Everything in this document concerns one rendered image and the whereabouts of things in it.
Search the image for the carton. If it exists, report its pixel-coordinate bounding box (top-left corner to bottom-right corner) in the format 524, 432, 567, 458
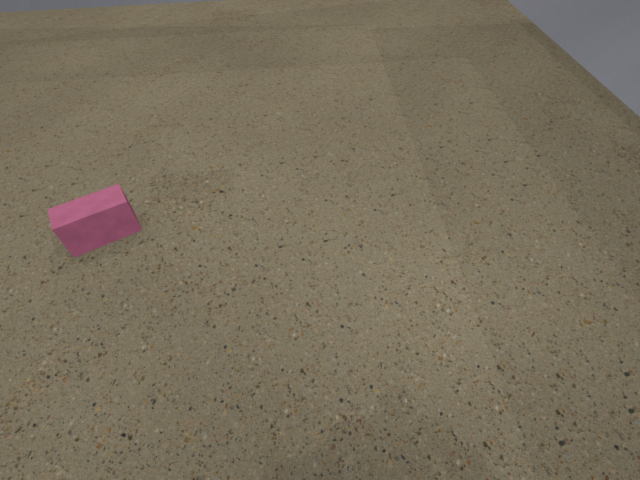
47, 184, 142, 258

